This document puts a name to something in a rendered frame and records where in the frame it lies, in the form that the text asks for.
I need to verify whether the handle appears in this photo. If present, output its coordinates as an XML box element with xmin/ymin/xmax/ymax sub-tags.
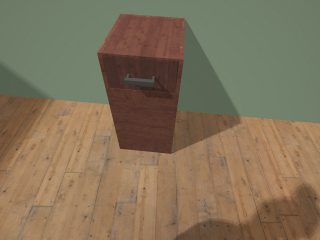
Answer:
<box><xmin>124</xmin><ymin>74</ymin><xmax>155</xmax><ymax>87</ymax></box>

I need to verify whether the drawer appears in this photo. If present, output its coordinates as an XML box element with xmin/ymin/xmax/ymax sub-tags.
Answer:
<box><xmin>103</xmin><ymin>55</ymin><xmax>178</xmax><ymax>93</ymax></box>

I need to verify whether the cabinet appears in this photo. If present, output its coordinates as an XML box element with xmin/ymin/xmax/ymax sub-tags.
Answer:
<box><xmin>97</xmin><ymin>14</ymin><xmax>185</xmax><ymax>154</ymax></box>

